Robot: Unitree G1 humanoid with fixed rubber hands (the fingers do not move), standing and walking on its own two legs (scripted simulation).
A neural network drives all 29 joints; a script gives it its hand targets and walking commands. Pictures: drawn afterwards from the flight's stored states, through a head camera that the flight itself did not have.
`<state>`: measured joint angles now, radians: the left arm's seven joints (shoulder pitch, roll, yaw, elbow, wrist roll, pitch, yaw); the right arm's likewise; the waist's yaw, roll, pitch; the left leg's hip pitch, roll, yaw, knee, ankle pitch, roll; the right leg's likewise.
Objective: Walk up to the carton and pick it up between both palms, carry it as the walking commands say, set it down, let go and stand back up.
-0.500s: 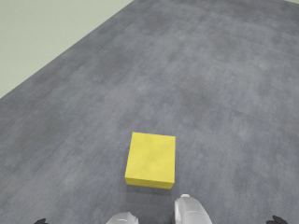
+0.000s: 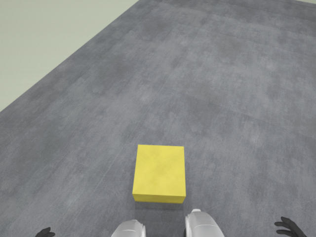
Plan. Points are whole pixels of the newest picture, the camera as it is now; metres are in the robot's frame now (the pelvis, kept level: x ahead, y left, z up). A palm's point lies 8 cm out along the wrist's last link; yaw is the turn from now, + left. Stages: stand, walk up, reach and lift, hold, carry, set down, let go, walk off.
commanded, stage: walk up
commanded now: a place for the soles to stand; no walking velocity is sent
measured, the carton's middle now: (159, 173) +0.48 +0.00 -0.64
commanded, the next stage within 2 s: none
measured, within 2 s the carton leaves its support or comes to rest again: neither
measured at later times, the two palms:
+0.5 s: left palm out of the picture +0.08 +0.30 -0.08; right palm out of the picture +0.09 -0.35 -0.09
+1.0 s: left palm out of the picture +0.08 +0.30 -0.08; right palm out of the picture +0.09 -0.35 -0.08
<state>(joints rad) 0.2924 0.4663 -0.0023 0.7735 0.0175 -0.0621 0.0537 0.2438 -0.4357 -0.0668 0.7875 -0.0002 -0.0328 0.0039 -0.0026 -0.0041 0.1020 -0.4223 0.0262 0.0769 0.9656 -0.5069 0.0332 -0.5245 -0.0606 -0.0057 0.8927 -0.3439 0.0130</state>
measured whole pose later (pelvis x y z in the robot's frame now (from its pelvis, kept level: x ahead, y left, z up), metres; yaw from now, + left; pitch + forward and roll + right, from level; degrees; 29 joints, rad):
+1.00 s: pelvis +0.00 -0.03 +0.00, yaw -1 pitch -1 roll +1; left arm 0.29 0.47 0.00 0.77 0.02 -0.06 0.04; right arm 0.21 -0.44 -0.06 0.79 0.00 -0.02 0.00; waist 0.00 0.00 0.08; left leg -0.41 0.04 0.08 0.92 -0.50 0.01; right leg -0.54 -0.04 0.00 0.90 -0.35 0.01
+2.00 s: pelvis +0.00 -0.02 +0.00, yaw -2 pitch -1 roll +1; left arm 0.29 0.47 0.00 0.77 0.02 -0.06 0.04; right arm 0.20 -0.44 -0.06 0.79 0.00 -0.01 0.00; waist 0.00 0.00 0.07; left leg -0.40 0.05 0.09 0.91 -0.50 0.01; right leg -0.54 -0.03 0.01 0.89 -0.34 0.01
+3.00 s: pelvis +0.00 -0.02 +0.00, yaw -3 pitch -1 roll +1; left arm 0.29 0.47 0.00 0.77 0.02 -0.05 0.03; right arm 0.20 -0.44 -0.06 0.79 0.00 0.00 0.00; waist 0.00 0.00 0.08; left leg -0.39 0.05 0.11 0.90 -0.50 0.01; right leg -0.54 -0.03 0.02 0.88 -0.33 0.01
